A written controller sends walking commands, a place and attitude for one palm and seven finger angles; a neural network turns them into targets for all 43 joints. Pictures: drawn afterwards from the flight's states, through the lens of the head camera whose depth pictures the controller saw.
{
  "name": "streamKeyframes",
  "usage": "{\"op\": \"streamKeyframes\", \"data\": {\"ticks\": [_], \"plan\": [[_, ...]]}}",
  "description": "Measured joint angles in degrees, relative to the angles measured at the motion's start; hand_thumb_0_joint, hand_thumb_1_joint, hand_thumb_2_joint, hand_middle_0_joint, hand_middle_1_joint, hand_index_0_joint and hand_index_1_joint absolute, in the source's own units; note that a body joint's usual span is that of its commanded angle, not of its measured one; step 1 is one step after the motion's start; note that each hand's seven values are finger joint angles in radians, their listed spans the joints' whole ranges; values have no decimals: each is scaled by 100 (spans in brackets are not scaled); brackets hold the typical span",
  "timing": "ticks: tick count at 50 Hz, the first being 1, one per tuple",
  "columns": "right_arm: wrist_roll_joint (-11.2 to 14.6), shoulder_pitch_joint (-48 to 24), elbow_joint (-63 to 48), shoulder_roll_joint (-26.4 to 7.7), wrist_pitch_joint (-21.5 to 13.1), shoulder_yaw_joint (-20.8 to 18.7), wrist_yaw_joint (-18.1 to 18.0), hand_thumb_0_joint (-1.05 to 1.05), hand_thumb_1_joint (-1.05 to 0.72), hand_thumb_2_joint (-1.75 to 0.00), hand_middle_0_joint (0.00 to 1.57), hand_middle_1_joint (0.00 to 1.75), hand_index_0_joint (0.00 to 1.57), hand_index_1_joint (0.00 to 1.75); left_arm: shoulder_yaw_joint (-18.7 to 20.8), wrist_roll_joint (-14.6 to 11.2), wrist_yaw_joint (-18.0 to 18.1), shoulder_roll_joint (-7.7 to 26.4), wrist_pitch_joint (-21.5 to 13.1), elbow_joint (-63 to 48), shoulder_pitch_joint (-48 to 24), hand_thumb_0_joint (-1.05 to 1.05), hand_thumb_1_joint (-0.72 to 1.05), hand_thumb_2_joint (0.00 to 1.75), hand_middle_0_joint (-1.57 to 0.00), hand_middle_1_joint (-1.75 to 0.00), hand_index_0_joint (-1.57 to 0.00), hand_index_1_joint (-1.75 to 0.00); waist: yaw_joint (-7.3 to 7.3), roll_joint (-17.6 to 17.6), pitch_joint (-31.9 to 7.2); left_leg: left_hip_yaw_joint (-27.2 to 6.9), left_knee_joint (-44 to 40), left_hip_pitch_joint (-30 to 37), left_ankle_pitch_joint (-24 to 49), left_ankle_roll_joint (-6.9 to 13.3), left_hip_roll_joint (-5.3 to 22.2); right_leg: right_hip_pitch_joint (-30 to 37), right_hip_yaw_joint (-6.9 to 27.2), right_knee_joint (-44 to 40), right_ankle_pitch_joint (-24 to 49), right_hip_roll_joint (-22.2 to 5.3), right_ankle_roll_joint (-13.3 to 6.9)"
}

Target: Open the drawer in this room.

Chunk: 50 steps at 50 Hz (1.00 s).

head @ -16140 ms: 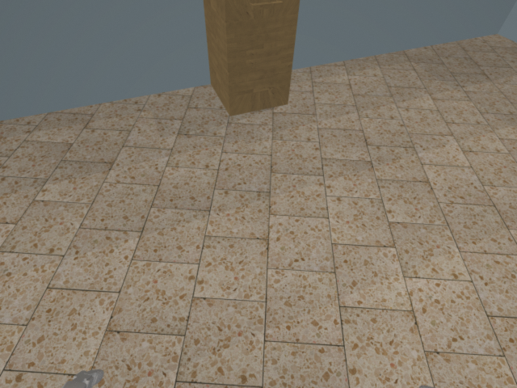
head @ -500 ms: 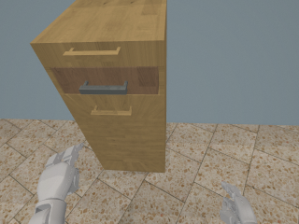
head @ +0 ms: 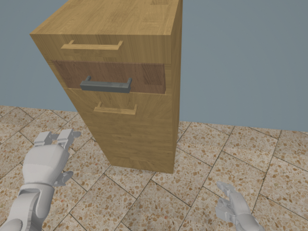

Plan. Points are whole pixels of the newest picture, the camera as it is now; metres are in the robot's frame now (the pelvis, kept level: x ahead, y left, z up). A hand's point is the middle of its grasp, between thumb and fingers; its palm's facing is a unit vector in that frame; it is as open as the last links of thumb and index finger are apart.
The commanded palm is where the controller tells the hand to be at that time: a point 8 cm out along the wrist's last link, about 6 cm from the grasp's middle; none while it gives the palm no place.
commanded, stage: raise the hand with hooked fingers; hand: left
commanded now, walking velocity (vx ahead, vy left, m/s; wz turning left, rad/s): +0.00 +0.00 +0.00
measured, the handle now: (107, 82) +0.55 +0.23 +0.06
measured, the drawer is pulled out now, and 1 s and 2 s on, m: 0.00 0.00 0.00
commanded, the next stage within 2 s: move the hooked fingers above the handle in 1.10 s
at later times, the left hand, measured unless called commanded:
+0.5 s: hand (49, 135) +0.28 +0.27 +0.14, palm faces +0.11 -0.05 -0.99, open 13.5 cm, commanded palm +0.25 +0.28 +0.20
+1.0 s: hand (33, 128) +0.29 +0.29 +0.16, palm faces +0.02 -0.04 -1.00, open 13.8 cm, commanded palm +0.26 +0.31 +0.23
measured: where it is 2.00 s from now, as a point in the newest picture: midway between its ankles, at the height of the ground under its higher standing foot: outside the picture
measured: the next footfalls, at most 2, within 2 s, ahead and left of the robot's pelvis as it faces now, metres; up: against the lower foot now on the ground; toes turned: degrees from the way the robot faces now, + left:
none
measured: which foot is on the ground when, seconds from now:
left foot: down 0.00-1.00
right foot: down 0.00-1.00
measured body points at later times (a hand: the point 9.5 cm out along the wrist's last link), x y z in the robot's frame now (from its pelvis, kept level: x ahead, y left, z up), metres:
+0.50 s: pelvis -0.01 +0.03 +0.02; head +0.00 -0.01 +0.47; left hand +0.27 +0.27 +0.19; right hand +0.21 -0.18 -0.08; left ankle -0.05 +0.13 -0.72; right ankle +0.02 -0.05 -0.72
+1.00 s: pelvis -0.02 +0.07 +0.03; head +0.00 +0.04 +0.48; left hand +0.28 +0.30 +0.21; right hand +0.16 -0.16 -0.09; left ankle -0.05 +0.13 -0.72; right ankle +0.02 -0.05 -0.72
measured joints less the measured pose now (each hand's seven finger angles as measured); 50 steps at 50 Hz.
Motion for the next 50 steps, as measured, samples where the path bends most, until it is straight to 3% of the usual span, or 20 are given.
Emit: {"op": "streamKeyframes", "data": {"ticks": [5,11,15,22,28,40,45,50], "plan": [[20,309,21,-257,-8,-32,-96,1,-90,-89,21,30,21,30,-5,-196,-435,123,-107,-393,418,0,5,54,-27,-85,-27,-85,-32,46,125,-117,-397,359,12,24,-31,298,166,-360,162,89,19],[-9,443,283,-544,-109,-377,-235,2,-91,-89,21,30,20,30,112,-44,-114,202,-546,-523,165,0,-9,48,-29,-94,-29,-94,51,63,228,-209,-483,410,88,27,-68,413,106,-519,249,44,63],[80,361,415,-561,-123,-519,-243,2,-91,-90,20,30,20,30,150,-73,-80,219,-386,-274,-374,0,-19,44,-30,-100,-30,-100,84,98,216,-250,-571,506,163,74,-121,538,78,-629,308,-16,110],[188,135,341,-386,-96,-369,-250,2,-91,-90,20,30,20,30,-239,-227,-804,205,183,-12,-1219,0,-34,37,-30,-110,-30,-110,56,214,220,-265,-920,959,347,180,-201,1012,95,-982,471,-101,222],[223,16,242,-203,-33,-125,-214,1,-91,-89,20,30,20,30,-469,-208,-1366,381,177,40,-1806,0,-44,33,-31,-116,-31,-117,80,235,308,-257,-1206,1335,497,252,-242,1409,125,-1301,631,-144,298],[291,259,279,-250,44,-27,-51,1,-90,-89,21,30,20,30,-364,-381,-2189,637,341,364,-2821,0,-49,30,-31,-120,-31,-120,137,233,432,-297,-1524,1528,743,383,-361,1675,110,-1716,891,-274,440],[272,416,244,-322,53,-73,19,1,-91,-89,21,30,20,30,-344,-453,-2454,631,135,274,-2541,0,-49,30,-31,-120,-31,-120,82,205,499,-243,-1587,1516,786,424,-386,1647,168,-1768,942,-294,479],[193,620,308,-358,-55,-179,30,1,-91,-89,20,30,20,30,-323,-496,-2281,670,-382,-54,-2257,0,-49,30,-32,-120,-32,-120,117,155,545,-262,-1603,1506,796,432,-396,1657,151,-1812,957,-307,489]]}}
